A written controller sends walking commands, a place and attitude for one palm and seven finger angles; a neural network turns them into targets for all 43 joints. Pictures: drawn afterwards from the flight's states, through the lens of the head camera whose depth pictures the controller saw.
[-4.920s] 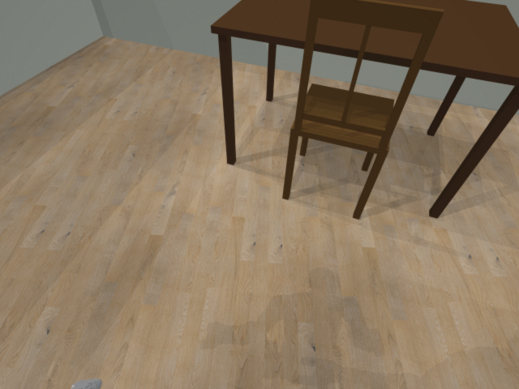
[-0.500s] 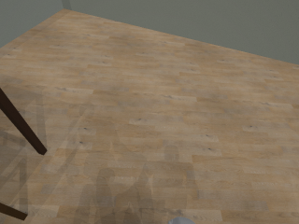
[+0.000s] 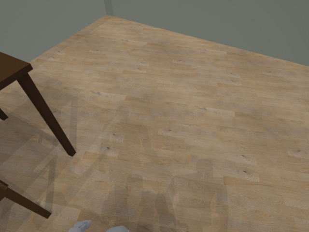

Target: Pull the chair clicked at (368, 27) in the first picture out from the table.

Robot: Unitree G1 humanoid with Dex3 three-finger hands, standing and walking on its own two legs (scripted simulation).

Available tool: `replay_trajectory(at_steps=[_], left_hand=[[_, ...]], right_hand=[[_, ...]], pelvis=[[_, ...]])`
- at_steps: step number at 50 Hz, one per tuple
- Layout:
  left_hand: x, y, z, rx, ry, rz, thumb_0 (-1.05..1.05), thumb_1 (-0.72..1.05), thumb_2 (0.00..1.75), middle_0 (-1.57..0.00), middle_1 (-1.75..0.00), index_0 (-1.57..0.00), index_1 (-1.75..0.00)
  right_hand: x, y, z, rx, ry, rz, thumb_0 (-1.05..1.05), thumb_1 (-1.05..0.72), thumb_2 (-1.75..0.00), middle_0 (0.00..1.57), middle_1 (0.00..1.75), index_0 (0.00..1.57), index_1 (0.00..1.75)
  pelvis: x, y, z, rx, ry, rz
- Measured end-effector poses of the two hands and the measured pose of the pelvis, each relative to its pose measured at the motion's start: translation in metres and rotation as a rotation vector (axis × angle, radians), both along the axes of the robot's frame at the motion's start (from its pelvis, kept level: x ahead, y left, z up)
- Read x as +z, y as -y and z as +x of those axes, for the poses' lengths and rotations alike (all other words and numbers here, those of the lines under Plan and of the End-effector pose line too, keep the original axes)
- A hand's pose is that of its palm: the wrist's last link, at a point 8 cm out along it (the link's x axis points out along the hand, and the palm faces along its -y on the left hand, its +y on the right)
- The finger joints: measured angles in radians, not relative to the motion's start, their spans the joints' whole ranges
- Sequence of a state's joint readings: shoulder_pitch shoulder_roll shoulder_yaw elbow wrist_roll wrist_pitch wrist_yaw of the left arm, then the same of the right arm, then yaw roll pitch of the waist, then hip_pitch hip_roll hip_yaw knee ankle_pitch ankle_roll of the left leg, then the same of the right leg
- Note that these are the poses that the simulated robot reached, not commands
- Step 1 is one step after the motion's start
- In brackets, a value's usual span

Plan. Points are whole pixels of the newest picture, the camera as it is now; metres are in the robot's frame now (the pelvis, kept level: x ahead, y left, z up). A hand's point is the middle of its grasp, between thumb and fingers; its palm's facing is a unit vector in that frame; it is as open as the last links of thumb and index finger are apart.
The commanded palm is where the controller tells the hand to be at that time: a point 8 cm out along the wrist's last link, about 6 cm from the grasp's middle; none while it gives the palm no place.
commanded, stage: turn to face it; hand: left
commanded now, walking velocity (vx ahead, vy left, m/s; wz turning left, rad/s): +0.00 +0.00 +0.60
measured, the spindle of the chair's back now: out of the picture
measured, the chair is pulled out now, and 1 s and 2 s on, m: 0.00 0.00 0.00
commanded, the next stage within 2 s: take the last steps up to it in 1.66 s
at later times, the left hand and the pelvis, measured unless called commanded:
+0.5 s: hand out of the picture +0.02 +0.24 -0.15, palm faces +0.29 -0.92 -0.27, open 7.4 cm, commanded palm none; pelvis -0.01 +0.01 +0.00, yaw +15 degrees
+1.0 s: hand out of the picture -0.12 +0.20 -0.18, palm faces +0.61 -0.76 -0.24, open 7.4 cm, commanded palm none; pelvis -0.02 +0.01 -0.01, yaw +35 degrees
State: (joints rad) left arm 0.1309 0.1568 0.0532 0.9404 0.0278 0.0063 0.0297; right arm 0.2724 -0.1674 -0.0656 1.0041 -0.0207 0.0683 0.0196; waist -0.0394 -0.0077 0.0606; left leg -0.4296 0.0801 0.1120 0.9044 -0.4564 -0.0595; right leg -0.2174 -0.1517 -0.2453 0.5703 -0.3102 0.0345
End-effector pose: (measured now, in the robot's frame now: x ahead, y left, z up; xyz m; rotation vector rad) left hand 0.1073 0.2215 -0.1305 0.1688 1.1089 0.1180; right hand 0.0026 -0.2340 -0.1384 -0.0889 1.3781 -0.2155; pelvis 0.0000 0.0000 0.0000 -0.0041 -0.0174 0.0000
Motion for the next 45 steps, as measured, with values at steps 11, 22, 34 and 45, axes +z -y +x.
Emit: replay_trajectory(at_steps=[11,22,34,45], left_hand=[[-0.017,-0.086,-0.077,0.177,-0.149,0.044,0.01,0.91,0.9,-0.19,-0.3,-0.19,-0.3],[0.008,-0.072,-0.106,0.286,-0.127,0.06,0.01,0.91,0.9,-0.19,-0.3,-0.19,-0.3],[0.024,-0.008,-0.142,0.431,-0.073,0.077,0.01,0.9,0.9,-0.2,-0.3,-0.2,-0.3],[0.007,0.005,-0.208,0.602,-0.143,0.012,0.01,0.9,0.9,-0.2,-0.3,-0.2,-0.3]], right_hand=[[0.029,-0.007,0.102,0.22,0.223,-0.142,0.0,-0.91,-0.89,0.19,0.3,0.2,0.3],[0.027,-0.016,0.127,0.335,0.209,-0.07,0.01,-0.91,-0.89,0.2,0.3,0.2,0.3],[0.0,0.003,0.148,0.467,0.134,0.02,0.01,-0.91,-0.89,0.2,0.3,0.2,0.3],[0.01,-0.042,0.193,0.676,0.131,-0.004,0.01,-0.91,-0.9,0.19,0.3,0.19,0.3]], pelvis=[[-0.005,-0.032,-0.007,0.098,-0.022,-0.019],[0.007,-0.018,-0.008,0.223,-0.039,-0.021],[0.005,0.023,-0.009,0.399,-0.021,0.02],[0.004,0.014,-0.012,0.559,-0.028,0.027]])
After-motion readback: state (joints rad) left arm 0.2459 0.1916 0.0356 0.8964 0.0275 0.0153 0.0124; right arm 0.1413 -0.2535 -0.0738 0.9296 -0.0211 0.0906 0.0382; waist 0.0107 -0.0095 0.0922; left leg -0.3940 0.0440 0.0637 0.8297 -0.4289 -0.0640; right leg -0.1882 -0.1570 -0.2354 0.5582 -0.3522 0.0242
